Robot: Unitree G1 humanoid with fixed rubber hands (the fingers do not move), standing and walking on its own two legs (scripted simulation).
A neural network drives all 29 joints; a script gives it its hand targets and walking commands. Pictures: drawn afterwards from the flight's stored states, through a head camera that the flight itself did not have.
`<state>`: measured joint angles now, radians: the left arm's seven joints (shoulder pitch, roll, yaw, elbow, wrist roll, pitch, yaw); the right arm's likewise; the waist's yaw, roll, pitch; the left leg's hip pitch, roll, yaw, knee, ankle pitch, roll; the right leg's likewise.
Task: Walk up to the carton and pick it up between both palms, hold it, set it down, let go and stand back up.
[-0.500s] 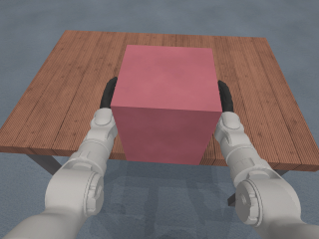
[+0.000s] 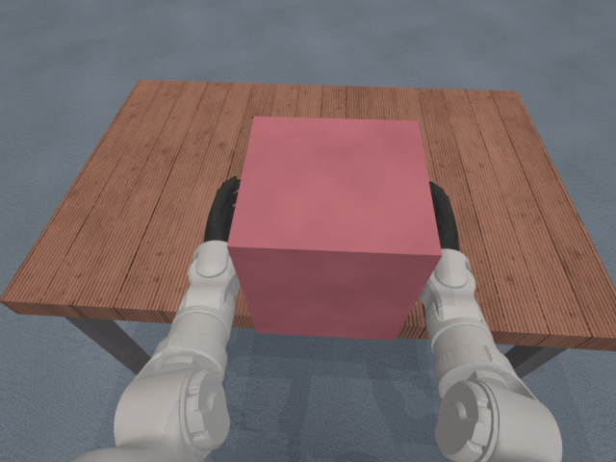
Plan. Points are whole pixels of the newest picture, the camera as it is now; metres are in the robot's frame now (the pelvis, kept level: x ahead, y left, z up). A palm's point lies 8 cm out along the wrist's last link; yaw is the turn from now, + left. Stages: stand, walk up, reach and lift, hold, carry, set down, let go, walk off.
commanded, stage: reach and lift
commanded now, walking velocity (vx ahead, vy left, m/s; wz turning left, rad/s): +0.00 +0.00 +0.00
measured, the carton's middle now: (329, 237) +0.41 +0.01 +0.05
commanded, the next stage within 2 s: none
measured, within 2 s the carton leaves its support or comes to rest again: leaves its support in 0.98 s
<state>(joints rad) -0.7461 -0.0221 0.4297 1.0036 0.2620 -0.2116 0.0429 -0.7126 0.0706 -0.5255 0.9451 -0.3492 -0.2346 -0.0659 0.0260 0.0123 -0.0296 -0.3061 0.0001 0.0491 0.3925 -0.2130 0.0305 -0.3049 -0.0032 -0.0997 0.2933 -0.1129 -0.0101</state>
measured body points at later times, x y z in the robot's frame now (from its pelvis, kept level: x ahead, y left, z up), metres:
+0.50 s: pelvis +0.02 +0.00 +0.00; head +0.06 +0.02 +0.45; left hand +0.42 +0.16 +0.06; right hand +0.42 -0.14 +0.05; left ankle -0.02 +0.09 -0.75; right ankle +0.01 -0.12 -0.75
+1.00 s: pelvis +0.01 +0.00 +0.00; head +0.05 +0.02 +0.45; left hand +0.40 +0.16 +0.06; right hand +0.41 -0.14 +0.06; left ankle -0.02 +0.09 -0.75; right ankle +0.01 -0.12 -0.75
